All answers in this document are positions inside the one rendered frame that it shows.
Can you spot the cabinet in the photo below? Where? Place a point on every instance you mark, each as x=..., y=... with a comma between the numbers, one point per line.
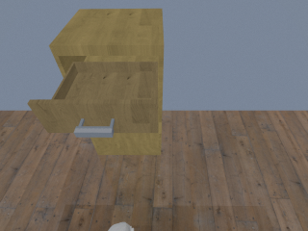
x=116, y=35

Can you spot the handle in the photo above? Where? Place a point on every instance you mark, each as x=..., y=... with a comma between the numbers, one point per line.
x=94, y=131

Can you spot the drawer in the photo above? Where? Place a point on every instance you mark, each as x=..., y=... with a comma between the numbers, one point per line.
x=100, y=91

